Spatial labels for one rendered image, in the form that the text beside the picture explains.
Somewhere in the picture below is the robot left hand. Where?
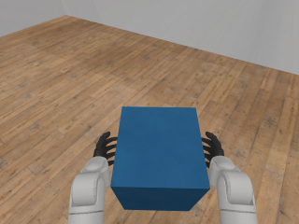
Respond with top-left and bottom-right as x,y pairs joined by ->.
93,132 -> 118,166

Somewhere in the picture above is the robot right forearm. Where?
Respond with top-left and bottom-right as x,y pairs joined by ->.
208,155 -> 258,224

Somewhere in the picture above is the robot left forearm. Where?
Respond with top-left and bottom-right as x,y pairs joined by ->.
67,156 -> 111,224

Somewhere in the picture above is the robot right hand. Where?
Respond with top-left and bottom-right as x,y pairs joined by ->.
201,132 -> 224,168

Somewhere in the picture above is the carton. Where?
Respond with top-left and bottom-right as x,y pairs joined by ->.
110,106 -> 210,212

